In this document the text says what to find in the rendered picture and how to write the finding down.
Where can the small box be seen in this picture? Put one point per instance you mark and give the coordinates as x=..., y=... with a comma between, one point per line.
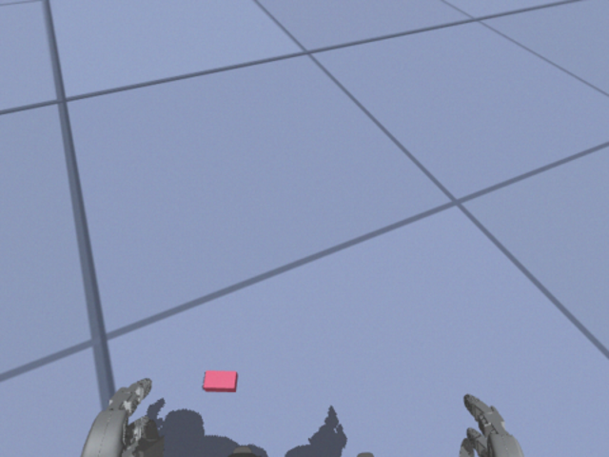
x=220, y=381

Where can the left robot hand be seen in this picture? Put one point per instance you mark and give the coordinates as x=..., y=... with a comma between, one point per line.
x=111, y=435

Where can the right robot hand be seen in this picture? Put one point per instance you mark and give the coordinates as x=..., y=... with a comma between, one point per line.
x=495, y=441

